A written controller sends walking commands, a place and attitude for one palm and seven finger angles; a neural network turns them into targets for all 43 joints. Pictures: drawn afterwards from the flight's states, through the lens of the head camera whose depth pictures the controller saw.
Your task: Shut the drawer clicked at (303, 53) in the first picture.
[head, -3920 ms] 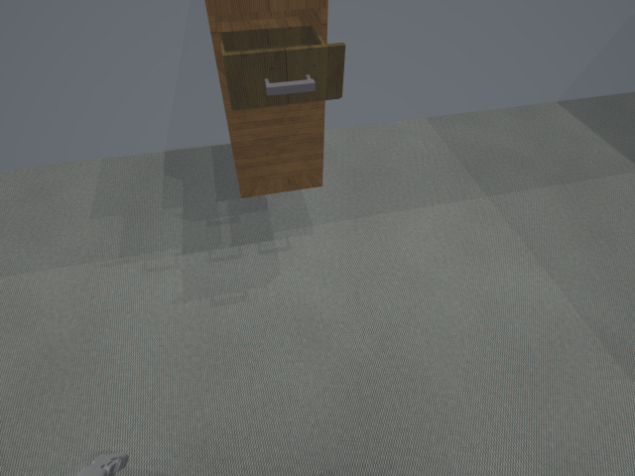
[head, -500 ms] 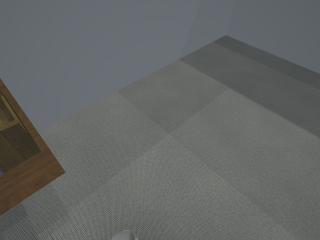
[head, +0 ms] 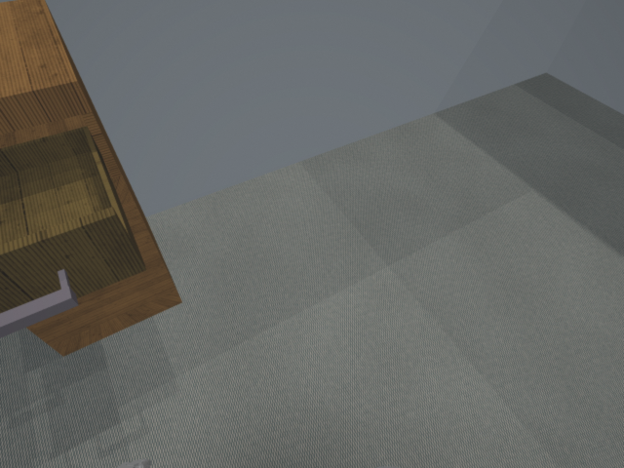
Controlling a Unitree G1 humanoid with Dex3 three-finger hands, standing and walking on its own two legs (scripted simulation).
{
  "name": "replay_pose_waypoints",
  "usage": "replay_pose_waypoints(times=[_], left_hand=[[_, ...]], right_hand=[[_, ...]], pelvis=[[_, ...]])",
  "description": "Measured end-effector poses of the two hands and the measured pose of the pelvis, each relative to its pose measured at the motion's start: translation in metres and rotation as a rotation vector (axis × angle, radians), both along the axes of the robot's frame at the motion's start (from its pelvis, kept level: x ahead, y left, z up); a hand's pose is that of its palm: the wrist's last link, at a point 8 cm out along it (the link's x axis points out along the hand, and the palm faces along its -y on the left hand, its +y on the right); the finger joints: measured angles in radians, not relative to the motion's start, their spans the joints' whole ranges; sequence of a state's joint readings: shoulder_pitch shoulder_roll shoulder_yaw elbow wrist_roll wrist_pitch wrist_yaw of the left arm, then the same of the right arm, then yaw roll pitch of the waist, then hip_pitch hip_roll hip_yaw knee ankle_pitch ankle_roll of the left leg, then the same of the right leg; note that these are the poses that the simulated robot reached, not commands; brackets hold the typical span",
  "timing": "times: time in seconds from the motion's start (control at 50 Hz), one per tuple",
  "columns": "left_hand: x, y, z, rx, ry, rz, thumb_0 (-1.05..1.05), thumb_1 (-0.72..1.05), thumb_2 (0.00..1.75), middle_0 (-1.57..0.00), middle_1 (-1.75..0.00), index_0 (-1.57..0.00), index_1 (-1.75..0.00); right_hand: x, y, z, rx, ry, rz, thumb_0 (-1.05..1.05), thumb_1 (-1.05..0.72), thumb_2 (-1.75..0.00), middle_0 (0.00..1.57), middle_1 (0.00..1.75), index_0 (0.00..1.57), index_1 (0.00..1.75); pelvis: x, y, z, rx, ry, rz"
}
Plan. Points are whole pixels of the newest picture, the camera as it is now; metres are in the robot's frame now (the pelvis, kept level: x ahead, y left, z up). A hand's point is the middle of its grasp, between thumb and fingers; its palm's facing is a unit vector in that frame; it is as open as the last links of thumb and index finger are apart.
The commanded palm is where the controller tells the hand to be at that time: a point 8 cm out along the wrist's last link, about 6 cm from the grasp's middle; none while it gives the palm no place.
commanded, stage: turn to face it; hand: left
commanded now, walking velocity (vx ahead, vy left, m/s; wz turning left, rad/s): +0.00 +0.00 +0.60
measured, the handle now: (22, 304) +0.35 +0.46 -0.07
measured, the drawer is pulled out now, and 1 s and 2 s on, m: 0.30 0.30 0.30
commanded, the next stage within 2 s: take the last steps up to it in 0.86 s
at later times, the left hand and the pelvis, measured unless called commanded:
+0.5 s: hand out of the picture -0.04 +0.17 -0.16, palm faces +0.36 -0.89 -0.26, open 7.4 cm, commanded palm none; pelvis -0.03 -0.04 +0.00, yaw +21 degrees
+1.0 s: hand out of the picture -0.08 +0.20 -0.16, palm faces +0.52 -0.81 -0.27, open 7.4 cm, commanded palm none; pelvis -0.04 -0.02 +0.00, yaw +30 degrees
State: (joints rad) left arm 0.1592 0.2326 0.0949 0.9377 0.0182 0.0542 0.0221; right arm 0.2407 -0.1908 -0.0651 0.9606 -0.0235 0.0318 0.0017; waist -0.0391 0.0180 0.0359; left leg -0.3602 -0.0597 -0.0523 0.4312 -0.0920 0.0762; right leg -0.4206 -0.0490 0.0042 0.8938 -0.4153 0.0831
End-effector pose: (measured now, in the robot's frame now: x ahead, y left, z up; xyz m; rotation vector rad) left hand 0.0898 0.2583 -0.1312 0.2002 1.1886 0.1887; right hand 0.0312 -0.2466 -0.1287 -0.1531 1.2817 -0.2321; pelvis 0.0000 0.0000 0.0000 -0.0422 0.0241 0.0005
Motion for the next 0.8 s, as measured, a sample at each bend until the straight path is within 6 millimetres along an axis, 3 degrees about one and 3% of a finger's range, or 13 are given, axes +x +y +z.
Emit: replay_pose_waypoints(times=[0.08,0.14,0.26,0.36,0.48,0.58,0.64,0.7,0.8], left_hand=[[0.003,-0.015,0.008,0.014,-0.055,0.025,0.01,0.91,0.9,-0.2,-0.3,-0.2,-0.3],[-0.006,-0.028,0.012,0.031,-0.095,0.053,0.01,0.91,0.9,-0.2,-0.3,-0.2,-0.3],[-0.052,-0.048,0.023,0.049,-0.058,0.138,0.01,0.91,0.9,-0.2,-0.3,-0.21,-0.3],[-0.085,-0.057,0.022,0.038,-0.038,0.216,0.01,0.91,0.9,-0.2,-0.3,-0.21,-0.3],[-0.141,-0.055,0.009,0.006,0.026,0.332,0.01,0.91,0.9,-0.2,-0.3,-0.21,-0.3],[-0.201,-0.038,-0.015,-0.028,0.112,0.442,0.01,0.91,0.9,-0.2,-0.3,-0.21,-0.3],[-0.23,-0.026,-0.025,-0.038,0.17,0.492,0.01,0.91,0.9,-0.2,-0.3,-0.21,-0.3],[-0.241,-0.017,-0.019,-0.037,0.188,0.522,0.01,0.91,0.9,-0.2,-0.3,-0.2,-0.3],[-0.236,-0.008,-0.007,-0.028,0.127,0.542,0.01,0.91,0.9,-0.2,-0.3,-0.2,-0.3]], right_hand=[[0.0,-0.019,-0.008,0.009,0.016,0.032,0.0,-0.9,-0.9,0.21,0.3,0.21,0.3],[0.004,-0.037,-0.018,0.022,0.021,0.062,0.0,-0.9,-0.9,0.21,0.3,0.21,0.3],[0.03,-0.059,-0.016,0.029,0.009,0.152,0.01,-0.91,-0.9,0.2,0.3,0.2,0.29],[0.054,-0.06,-0.011,0.023,0.008,0.248,0.01,-0.91,-0.9,0.2,0.3,0.2,0.29],[0.097,-0.03,-0.01,0.01,-0.01,0.394,0.01,-0.91,-0.9,0.2,0.29,0.2,0.29],[0.139,0.022,-0.005,-0.009,-0.104,0.53,0.01,-0.91,-0.9,0.2,0.29,0.2,0.29],[0.152,0.051,0.003,-0.009,-0.168,0.586,0.0,-0.91,-0.9,0.2,0.29,0.2,0.29],[0.151,0.068,0.015,-0.009,-0.192,0.612,0.0,-0.91,-0.9,0.2,0.3,0.2,0.29],[0.14,0.081,0.019,0.011,-0.172,0.63,0.0,-0.9,-0.9,0.21,0.3,0.21,0.3]], pelvis=[[-0.005,-0.016,-0.002,0.01,0.001,0.055],[-0.009,-0.031,-0.008,0.032,0.002,0.094],[-0.014,-0.049,0.0,0.059,-0.022,0.183],[-0.016,-0.053,0.002,0.08,-0.033,0.264],[-0.024,-0.044,-0.002,0.084,-0.028,0.349],[-0.033,-0.022,-0.014,0.056,-0.014,0.407],[-0.04,-0.013,-0.016,0.058,-0.021,0.422],[-0.042,-0.008,-0.008,0.036,-0.028,0.441],[-0.045,-0.004,0.001,0.026,-0.031,0.474]])
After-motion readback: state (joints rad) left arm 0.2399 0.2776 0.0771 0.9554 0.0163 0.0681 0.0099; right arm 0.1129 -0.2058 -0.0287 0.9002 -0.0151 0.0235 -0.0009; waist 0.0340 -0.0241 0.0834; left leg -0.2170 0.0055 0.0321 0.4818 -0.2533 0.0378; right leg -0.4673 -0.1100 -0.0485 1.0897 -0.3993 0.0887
